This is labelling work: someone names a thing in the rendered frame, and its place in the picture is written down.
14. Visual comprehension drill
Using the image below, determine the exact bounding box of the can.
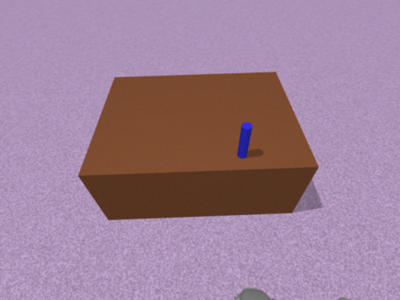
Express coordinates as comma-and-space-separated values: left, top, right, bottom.
237, 122, 253, 159

